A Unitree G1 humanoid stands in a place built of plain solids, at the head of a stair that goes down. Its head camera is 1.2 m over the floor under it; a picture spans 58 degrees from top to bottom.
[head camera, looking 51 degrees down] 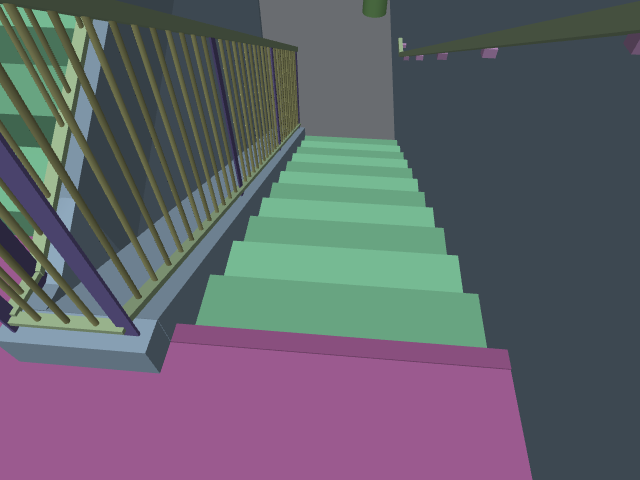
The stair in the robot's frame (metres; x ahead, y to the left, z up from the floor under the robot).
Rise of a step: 0.16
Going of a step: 0.29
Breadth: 1.00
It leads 5 degrees to the right of straight ahead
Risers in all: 12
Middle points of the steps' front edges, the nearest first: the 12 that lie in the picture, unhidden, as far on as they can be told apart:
0.60 -0.06 0.00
0.89 -0.08 -0.16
1.18 -0.11 -0.32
1.48 -0.13 -0.48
1.77 -0.16 -0.64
2.07 -0.18 -0.80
2.36 -0.21 -0.96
2.66 -0.23 -1.12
2.95 -0.26 -1.28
3.24 -0.28 -1.44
3.54 -0.31 -1.60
3.83 -0.34 -1.76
